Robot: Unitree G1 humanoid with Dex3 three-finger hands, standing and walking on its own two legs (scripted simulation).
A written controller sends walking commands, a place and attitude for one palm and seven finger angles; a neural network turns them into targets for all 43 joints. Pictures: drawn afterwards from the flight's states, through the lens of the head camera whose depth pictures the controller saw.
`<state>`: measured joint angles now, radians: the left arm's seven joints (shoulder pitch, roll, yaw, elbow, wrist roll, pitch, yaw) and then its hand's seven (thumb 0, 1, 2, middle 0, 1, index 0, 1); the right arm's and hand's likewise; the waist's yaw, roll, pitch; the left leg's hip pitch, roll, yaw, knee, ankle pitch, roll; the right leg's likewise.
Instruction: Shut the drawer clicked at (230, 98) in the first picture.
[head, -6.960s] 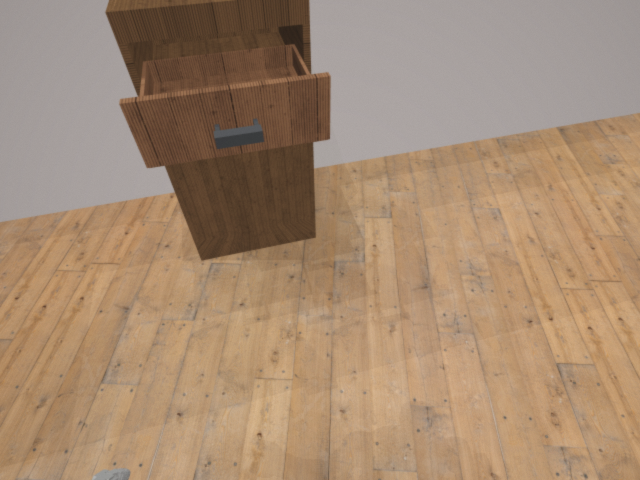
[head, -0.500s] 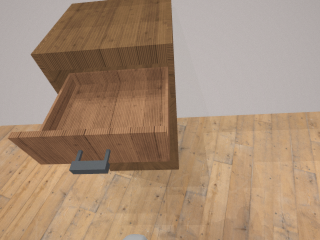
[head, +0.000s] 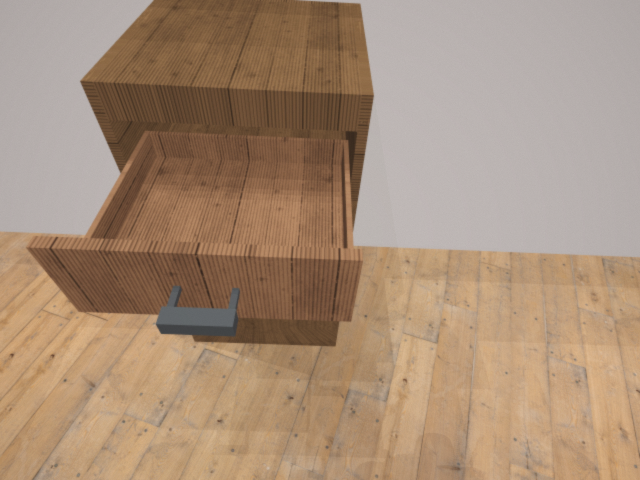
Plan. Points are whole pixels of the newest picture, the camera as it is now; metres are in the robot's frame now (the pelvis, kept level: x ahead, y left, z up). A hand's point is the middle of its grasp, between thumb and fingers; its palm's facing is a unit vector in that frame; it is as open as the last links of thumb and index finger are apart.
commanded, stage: look again from close up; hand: left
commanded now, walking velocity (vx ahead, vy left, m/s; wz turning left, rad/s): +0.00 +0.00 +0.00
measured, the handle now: (202, 307) +0.33 +0.19 +0.00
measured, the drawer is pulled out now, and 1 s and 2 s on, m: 0.29 0.29 0.29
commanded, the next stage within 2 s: raise the hand and make a fist in 0.58 s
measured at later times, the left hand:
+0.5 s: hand out of the picture +0.06 +0.18 -0.18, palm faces +0.03 -0.97 -0.23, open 7.3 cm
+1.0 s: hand (172, 458) +0.15 +0.18 -0.02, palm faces +0.05 -1.00 +0.01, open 6.7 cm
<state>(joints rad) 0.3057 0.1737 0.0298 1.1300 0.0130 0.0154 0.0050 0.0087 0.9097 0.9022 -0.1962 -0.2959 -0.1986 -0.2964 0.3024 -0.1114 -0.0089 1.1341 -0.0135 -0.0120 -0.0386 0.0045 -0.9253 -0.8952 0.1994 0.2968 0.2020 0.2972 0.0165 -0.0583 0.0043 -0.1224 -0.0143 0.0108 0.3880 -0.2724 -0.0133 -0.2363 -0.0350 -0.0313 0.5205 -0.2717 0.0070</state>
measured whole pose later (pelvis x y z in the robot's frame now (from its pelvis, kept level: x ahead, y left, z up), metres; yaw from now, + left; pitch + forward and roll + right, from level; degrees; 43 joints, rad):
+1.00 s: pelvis -0.03 +0.03 -0.06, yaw +0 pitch +11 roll +1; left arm 0.51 0.10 0.06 0.05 -0.19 -0.54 -0.20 0.01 0.91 0.90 -0.35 -0.47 -0.30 -0.45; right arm 0.19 -0.22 -0.05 0.60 -0.01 -0.27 0.04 0.01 -0.91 -0.90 0.20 0.30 0.20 0.30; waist 0.01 -0.02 -0.14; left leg -0.68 -0.01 0.05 0.99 -0.51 0.03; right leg -0.76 -0.03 -0.05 1.00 -0.43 -0.03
